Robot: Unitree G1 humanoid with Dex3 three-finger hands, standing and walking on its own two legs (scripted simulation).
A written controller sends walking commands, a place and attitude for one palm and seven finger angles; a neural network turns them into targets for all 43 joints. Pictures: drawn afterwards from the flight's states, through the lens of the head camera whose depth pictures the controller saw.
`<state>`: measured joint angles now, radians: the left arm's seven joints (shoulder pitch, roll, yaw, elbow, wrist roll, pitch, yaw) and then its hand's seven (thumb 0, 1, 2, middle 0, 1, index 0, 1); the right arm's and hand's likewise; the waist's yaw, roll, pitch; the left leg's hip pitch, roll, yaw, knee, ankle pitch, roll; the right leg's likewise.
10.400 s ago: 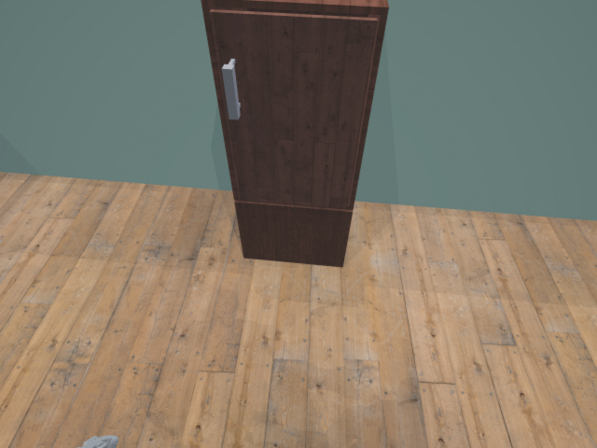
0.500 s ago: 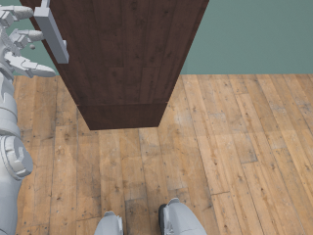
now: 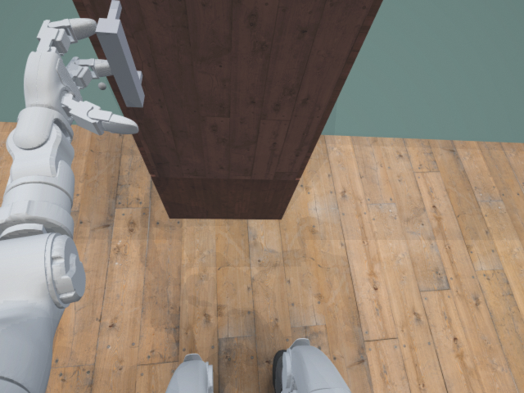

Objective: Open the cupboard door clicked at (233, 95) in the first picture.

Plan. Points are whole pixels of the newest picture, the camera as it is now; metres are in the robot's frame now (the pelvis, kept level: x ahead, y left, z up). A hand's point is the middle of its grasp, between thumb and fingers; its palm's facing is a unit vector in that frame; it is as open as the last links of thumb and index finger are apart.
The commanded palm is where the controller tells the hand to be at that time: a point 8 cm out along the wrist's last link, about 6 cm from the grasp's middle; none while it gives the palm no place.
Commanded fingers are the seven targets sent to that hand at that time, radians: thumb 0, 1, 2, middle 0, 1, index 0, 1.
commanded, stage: slide the fingers in behind the handle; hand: left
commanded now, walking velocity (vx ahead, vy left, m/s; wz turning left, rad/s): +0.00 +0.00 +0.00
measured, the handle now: (126, 57) +0.59 +0.17 +0.08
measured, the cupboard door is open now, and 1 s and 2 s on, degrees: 0 0 23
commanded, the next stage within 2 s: close the thumb around the handle in 0.44 s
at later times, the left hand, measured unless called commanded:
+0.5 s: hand (137, 81) +0.54 +0.15 +0.09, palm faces -0.06 -1.00 -0.03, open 14.0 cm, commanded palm +0.52 +0.20 +0.08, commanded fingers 0.00 -0.50 0.30 -0.30 -1.20 -0.30 -1.20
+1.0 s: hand (135, 81) +0.54 +0.15 +0.08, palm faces -0.07 -1.00 -0.02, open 8.3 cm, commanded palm +0.52 +0.20 +0.08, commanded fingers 0.00 0.84 0.88 -0.40 -1.34 -0.40 -1.34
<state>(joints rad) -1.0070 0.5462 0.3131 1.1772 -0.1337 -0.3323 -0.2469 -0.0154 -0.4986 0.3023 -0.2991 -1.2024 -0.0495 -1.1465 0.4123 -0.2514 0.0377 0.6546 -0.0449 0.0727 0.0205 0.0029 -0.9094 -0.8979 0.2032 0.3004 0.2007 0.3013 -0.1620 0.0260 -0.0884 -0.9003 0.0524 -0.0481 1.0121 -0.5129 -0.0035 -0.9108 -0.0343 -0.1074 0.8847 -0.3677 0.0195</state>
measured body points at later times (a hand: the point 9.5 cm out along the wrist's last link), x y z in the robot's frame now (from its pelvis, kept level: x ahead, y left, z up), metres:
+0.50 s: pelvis -0.01 -0.01 +0.00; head +0.14 +0.00 +0.42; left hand +0.53 +0.20 +0.09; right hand -0.05 -0.26 -0.11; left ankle -0.03 +0.11 -0.68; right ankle +0.02 -0.14 -0.68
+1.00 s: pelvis -0.01 +0.00 +0.00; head +0.14 +0.01 +0.42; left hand +0.54 +0.21 +0.09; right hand -0.05 -0.26 -0.11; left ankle -0.03 +0.11 -0.68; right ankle +0.02 -0.14 -0.68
